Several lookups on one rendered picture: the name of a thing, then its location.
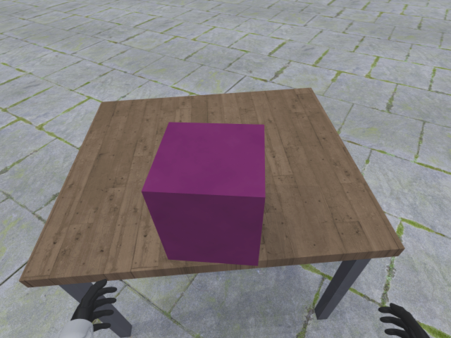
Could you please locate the carton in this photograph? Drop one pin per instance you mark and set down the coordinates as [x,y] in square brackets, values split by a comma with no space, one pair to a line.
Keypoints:
[205,192]

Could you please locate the robot right hand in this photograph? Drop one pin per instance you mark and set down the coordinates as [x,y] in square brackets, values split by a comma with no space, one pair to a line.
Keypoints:
[404,320]

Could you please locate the left robot forearm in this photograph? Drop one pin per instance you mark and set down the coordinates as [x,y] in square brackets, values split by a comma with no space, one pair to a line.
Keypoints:
[78,328]

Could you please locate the robot left hand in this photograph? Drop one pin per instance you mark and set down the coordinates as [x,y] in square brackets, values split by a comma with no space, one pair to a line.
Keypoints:
[89,303]

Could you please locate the table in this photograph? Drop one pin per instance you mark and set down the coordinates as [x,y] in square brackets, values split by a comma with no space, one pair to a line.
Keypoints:
[318,206]

